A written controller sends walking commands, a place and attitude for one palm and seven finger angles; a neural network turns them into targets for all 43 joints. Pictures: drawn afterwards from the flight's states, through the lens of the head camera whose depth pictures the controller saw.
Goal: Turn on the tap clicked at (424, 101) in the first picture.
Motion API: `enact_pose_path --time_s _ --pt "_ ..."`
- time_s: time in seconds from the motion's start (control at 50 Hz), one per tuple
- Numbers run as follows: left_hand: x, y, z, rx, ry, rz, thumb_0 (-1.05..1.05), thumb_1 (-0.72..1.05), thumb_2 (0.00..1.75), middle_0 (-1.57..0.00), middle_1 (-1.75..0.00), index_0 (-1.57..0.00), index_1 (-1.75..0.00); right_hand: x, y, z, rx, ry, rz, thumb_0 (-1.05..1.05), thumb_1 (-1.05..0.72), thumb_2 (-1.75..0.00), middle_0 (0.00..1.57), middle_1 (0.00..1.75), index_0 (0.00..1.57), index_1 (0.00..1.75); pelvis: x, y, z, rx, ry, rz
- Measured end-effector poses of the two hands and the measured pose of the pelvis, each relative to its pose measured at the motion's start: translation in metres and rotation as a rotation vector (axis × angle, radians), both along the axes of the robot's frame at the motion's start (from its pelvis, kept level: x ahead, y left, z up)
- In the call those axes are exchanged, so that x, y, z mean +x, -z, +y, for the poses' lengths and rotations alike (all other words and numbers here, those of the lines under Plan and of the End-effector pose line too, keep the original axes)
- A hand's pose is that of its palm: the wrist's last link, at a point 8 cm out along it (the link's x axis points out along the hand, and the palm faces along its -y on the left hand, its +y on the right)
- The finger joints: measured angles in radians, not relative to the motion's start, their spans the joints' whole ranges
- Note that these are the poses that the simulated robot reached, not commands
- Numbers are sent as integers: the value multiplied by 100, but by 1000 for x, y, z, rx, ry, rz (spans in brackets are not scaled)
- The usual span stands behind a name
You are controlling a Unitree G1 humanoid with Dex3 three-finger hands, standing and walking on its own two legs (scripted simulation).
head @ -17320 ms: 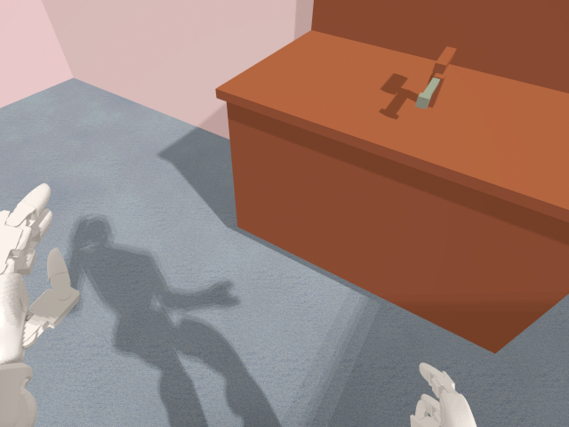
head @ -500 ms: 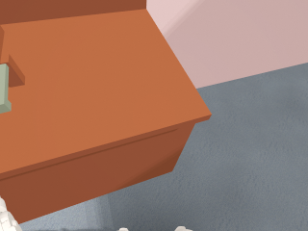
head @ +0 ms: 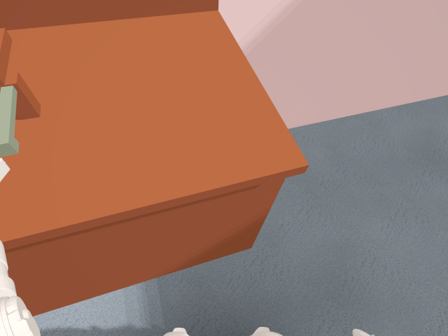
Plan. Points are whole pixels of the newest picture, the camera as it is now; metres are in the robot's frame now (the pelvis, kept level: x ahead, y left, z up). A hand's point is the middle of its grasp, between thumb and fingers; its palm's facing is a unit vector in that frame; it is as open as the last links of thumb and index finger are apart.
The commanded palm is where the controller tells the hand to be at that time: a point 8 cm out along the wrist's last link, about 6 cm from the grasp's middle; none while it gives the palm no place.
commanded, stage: push the lever round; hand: left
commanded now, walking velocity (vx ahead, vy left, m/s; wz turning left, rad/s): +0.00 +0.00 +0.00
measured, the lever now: (4, 144) +0.40 +0.38 +0.09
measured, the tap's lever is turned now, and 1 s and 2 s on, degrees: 2 28 50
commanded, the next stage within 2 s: none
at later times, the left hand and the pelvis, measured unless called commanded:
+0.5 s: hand (22, 158) +0.38 +0.34 +0.08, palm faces +0.57 -0.82 -0.08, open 7.8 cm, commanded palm +0.33 +0.37 +0.09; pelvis +0.00 -0.01 +0.00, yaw +0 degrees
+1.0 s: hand (57, 148) +0.40 +0.30 +0.08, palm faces +0.66 -0.75 -0.08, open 7.7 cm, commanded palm +0.35 +0.32 +0.09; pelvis +0.00 -0.01 +0.00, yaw +1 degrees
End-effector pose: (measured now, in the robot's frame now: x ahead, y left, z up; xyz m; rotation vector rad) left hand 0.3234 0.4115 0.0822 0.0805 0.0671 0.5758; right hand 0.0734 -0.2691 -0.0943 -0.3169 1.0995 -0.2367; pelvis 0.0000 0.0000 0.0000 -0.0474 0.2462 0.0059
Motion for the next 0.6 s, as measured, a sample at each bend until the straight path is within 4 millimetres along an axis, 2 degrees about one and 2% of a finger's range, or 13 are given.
enact_pose_path --time_s 0.14,0.26,0.6 --pt "4 -1 -9 13 2 -2 3 90 91 -15 -15 -15 -15 -17 5 -3 7 23 54 1 -90 -90 21 30 20 30 1 0 -2 1 0 0" --pt "7 -2 -19 14 5 -6 3 91 91 -15 -15 -15 -15 -22 6 -2 19 39 61 1 -90 -90 21 30 20 30 3 -2 -4 4 4 -6" --pt "7 -6 -45 7 -54 -36 3 92 91 -15 -15 -15 -15 4 6 2 47 10 -12 1 -90 -90 21 30 20 30 3 -4 -5 11 0 -25"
